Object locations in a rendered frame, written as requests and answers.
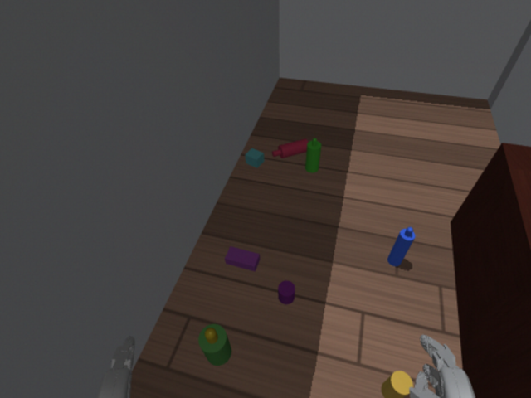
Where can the right robot hand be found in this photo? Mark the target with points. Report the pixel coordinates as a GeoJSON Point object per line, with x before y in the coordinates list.
{"type": "Point", "coordinates": [448, 379]}

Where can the left robot hand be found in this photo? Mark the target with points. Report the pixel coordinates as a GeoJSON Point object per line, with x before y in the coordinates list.
{"type": "Point", "coordinates": [116, 383]}

